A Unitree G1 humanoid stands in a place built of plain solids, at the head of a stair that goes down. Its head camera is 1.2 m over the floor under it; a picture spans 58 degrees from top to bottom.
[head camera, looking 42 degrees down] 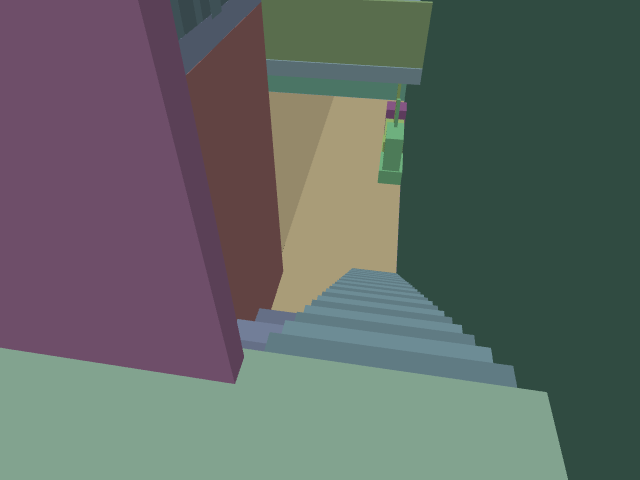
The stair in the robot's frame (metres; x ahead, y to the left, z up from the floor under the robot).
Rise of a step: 0.21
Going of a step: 0.22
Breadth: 0.93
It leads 9 degrees to the right of straight ahead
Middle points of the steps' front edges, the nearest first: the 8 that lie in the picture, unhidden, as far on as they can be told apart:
0.73 -0.22 0.00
0.95 -0.26 -0.21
1.17 -0.29 -0.42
1.39 -0.33 -0.63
1.61 -0.37 -0.84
1.83 -0.40 -1.05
2.05 -0.44 -1.26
2.27 -0.48 -1.47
